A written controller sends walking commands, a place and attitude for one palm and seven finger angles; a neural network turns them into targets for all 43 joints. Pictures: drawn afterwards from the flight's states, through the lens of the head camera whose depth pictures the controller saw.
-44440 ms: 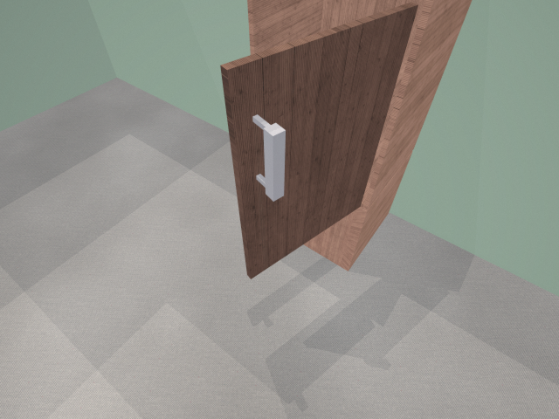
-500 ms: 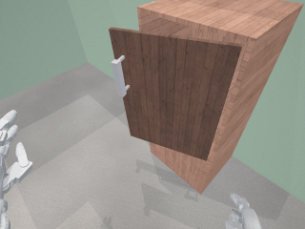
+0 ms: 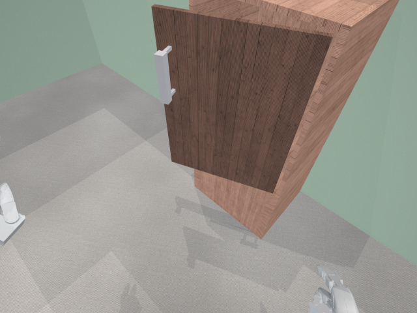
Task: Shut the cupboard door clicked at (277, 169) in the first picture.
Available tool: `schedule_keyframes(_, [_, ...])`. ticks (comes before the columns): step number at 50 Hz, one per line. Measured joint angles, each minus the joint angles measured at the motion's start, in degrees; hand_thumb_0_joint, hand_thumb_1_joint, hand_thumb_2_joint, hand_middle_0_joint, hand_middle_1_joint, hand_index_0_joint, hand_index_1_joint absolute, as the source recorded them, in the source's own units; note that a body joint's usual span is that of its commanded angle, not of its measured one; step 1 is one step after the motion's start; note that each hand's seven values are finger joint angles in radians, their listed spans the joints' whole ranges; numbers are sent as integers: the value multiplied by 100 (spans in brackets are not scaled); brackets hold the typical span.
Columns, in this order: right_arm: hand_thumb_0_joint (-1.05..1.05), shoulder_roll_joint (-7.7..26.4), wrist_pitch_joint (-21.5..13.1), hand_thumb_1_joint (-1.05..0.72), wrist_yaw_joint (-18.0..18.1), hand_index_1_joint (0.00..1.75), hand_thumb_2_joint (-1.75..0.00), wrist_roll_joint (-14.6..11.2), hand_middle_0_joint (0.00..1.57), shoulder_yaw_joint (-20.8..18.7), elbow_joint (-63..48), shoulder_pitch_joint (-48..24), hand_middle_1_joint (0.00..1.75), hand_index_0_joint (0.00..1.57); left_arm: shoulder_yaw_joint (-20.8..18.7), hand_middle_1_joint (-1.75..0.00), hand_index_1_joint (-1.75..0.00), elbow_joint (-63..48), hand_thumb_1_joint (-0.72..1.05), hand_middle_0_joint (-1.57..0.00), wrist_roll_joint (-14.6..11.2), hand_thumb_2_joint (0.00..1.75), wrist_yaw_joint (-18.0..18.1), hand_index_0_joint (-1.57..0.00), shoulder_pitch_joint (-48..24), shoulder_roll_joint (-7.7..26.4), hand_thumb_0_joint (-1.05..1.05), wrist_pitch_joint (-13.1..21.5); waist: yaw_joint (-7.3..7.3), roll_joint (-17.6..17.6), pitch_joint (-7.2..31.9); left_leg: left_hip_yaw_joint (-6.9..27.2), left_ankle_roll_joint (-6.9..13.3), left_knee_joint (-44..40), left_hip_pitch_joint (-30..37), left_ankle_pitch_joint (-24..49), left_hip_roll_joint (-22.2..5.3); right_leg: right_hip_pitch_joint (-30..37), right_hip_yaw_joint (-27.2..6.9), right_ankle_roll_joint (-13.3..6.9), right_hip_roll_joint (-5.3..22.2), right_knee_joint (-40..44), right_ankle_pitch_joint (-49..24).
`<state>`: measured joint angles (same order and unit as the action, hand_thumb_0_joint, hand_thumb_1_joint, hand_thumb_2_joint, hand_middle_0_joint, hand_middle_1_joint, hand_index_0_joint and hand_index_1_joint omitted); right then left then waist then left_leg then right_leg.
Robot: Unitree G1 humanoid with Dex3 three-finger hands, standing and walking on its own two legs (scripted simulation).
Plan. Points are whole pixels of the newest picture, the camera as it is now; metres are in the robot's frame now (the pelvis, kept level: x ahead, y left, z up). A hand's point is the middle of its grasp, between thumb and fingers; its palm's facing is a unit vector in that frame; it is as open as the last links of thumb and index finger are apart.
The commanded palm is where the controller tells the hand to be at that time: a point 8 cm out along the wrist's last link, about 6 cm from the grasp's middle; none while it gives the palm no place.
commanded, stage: step back with the hand held close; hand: left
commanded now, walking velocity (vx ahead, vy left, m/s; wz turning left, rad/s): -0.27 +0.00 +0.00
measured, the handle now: (167, 75) +0.70 +0.17 +0.09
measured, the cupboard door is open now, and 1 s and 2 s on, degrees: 22 22 22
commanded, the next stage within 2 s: stop stepping back and stand still in 0.52 s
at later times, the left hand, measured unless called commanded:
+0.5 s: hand out of the picture +0.11 +0.26 +0.18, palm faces +0.48 -0.73 -0.49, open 7.4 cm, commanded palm +0.03 +0.30 +0.19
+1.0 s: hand out of the picture +0.01 +0.27 +0.19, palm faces +0.51 -0.76 -0.40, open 7.5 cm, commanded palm -0.05 +0.30 +0.19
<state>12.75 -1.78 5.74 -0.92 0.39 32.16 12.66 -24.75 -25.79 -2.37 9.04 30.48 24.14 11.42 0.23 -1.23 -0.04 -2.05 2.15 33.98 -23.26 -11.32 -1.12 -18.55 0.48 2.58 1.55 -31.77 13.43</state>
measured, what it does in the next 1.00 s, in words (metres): walks backwards: left foot, then right foot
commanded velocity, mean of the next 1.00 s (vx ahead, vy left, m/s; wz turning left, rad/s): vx -0.15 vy -0.01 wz -0.03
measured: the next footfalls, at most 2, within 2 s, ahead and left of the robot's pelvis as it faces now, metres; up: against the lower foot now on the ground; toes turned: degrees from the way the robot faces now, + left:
left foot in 0.72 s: -0.09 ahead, +0.11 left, +0.00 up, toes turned +4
right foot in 1.00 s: -0.19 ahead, -0.10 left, +0.00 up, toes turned +1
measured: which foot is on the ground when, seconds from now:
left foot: down 0.00-0.56, up 0.58-0.70, down 0.72-1.00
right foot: down 0.00-0.70, up 0.72-0.98, down 1.00-1.00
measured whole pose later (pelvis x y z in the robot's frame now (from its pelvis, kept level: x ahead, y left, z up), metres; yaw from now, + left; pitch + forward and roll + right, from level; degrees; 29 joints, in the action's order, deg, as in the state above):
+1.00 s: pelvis -0.17 -0.01 +0.00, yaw +2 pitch +1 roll +0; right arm 7.1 -6.2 2.4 1.1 3.1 34.4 14.5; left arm -24.8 -32.0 -2.6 10.8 30.8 25.3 9.3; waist 0.5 3.7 3.8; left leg -5.3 -0.8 31.9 -24.9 -14.9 -3.2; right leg -8.7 2.2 -3.3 -1.8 -26.9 20.5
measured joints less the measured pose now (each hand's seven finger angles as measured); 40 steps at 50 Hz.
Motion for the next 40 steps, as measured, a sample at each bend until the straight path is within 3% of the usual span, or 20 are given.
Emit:
schedule_keyframes(12, [2, -42, -373, -90, -61, 30, -90, 126, 21, 24, 307, 144, 30, 20, 39, -30, -30, -196, 88, -21, 61, 90, 132, -21, -223, -172, 1, 317, 60, 84, -57, 111, -83, 336, -383, -403, -53, -302, 108, -125, -56, -168, -191])
schedule_keyframes(18, [2, -5, -357, -90, -71, 30, -90, 119, 21, -15, 317, 107, 30, 20, 8, -30, -30, -205, 88, -21, 35, 90, 174, -21, -215, 11, 1, 373, -76, 89, -75, 143, -60, 185, -512, -311, -39, -435, 70, -131, -98, -50, -196])
schedule_keyframes(24, [2, -68, -426, -90, -67, 30, -90, 98, 21, -89, 217, 115, 30, 20, -247, -30, -30, -345, 88, -21, 47, 90, 82, -21, -195, 375, 1, 377, -287, 60, -279, 142, 0, 184, -703, 114, -151, -627, -115, -181, -366, -423, 296])
schedule_keyframes(27, [2, -107, -433, -90, -100, 30, -90, 88, 21, -134, 238, 134, 30, 20, -368, -30, -30, -461, 88, -21, 48, 90, 28, -21, -151, 503, 1, 400, -335, 95, -341, 13, 9, 453, -889, -222, -210, -721, -160, -283, -403, -670, 312])
schedule_keyframes(29, [2, -80, -387, -90, -155, 30, -90, 106, 21, -181, 324, 117, 30, 20, -385, -30, -30, -578, 88, -21, 46, 90, 43, -21, -63, 461, 1, 381, -226, 162, -302, -20, -178, 930, -1090, -960, -110, -810, -199, -312, -292, -713, 80])
schedule_keyframes(32, [2, -27, -148, -90, -229, 30, -90, 191, 21, -232, 597, 15, 30, 20, -279, -30, -30, -684, 88, -21, 98, 90, 122, -21, 45, 226, 1, 250, 104, 337, -163, -37, -355, 2370, -1095, -1467, 87, -843, -362, -174, -48, -497, -560])
schedule_keyframes(34, [2, -41, -81, -91, -178, 30, -90, 180, 20, -179, 627, 44, 30, 20, -177, -30, -30, -609, 88, -21, 117, 90, 174, -21, -48, 50, 1, 182, 271, 436, -19, -54, -305, 1970, -535, -1643, 93, -889, -419, -57, 57, -348, -574])
schedule_keyframes(36, [2, 19, -191, -91, -92, 30, -90, 171, 21, -123, 485, 93, 30, 20, -91, -30, -30, -491, 88, -21, 103, 90, 215, -21, -310, -113, 1, 141, 265, 307, 69, 91, -168, 843, -23, -1323, -6, -1125, -308, -40, 31, -586, 40])
schedule_keyframes(38, [2, -65, -373, -91, -31, 30, -90, 158, 20, -130, 437, -10, 30, 20, -76, -30, -30, -279, 88, -21, 90, 90, 248, -21, -712, -189, 1, 114, 220, 240, -166, 132, -74, 857, -102, -519, -49, -1368, -388, -39, -166, -1796, 806])
schedule_keyframes(40, [2, -245, -510, -91, -113, 30, -90, 121, 20, -101, 453, -48, 30, 20, -120, -30, -30, -127, 88, -21, 40, 90, 214, -21, -806, -211, 1, 55, 141, 216, -210, 149, -47, 753, -52, -359, -124, -1430, -349, -24, -405, -2931, 1045])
